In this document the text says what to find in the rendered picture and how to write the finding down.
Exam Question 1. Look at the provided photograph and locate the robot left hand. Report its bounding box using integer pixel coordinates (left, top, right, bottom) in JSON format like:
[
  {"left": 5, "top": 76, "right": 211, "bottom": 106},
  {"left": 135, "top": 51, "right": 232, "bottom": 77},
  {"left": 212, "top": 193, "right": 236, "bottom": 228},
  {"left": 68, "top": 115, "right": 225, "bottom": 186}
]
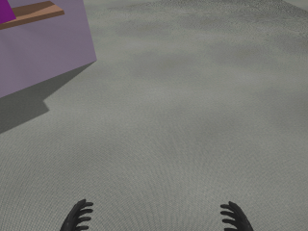
[{"left": 60, "top": 199, "right": 93, "bottom": 231}]

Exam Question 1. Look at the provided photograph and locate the table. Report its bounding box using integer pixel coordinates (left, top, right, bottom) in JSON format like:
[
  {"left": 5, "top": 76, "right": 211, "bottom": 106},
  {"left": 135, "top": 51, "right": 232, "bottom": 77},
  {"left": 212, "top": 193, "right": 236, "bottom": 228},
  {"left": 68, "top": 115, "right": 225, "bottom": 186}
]
[{"left": 0, "top": 1, "right": 64, "bottom": 30}]

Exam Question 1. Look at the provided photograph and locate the carton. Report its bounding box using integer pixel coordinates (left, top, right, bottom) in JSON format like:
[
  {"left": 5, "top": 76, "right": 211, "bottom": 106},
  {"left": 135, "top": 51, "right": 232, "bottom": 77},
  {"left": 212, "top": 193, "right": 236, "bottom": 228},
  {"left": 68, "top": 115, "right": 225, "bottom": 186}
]
[{"left": 0, "top": 0, "right": 16, "bottom": 24}]

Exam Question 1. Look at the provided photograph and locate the robot right hand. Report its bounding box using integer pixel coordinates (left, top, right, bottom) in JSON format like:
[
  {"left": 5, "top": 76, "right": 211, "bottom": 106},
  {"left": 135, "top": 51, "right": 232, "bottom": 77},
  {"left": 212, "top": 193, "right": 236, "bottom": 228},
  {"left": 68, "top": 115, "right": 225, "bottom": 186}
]
[{"left": 220, "top": 201, "right": 254, "bottom": 231}]

